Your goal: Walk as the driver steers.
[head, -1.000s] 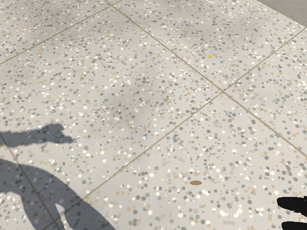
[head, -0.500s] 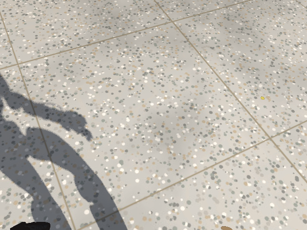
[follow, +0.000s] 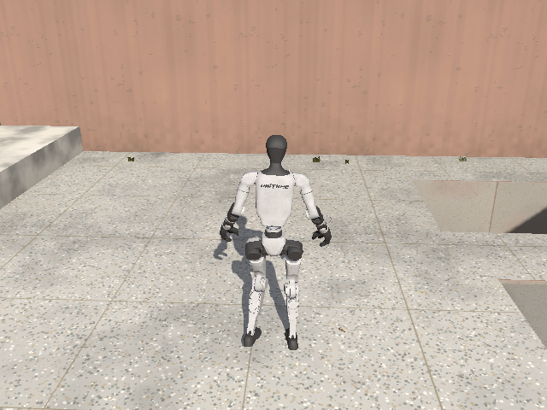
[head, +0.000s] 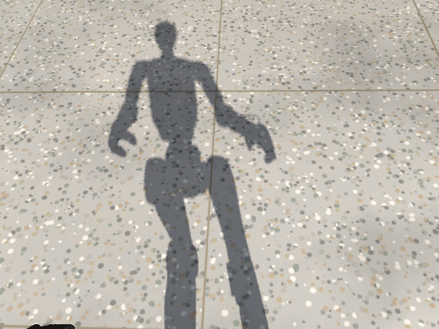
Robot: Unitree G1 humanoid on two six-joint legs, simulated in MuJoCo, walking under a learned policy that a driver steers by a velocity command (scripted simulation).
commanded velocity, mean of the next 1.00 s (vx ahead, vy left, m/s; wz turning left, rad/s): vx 0.00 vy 0.00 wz -0.30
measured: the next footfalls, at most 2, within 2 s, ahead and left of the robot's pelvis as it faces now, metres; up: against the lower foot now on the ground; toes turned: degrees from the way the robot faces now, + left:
left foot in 0.30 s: +0.04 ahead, +0.17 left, +0.00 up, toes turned +6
right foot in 0.70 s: +0.05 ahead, -0.09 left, +0.00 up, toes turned -17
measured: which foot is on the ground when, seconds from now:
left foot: up 0.00-0.28, down 0.30-0.70, up 0.72-1.00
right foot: down 0.00-0.30, up 0.32-0.68, down 0.70-1.00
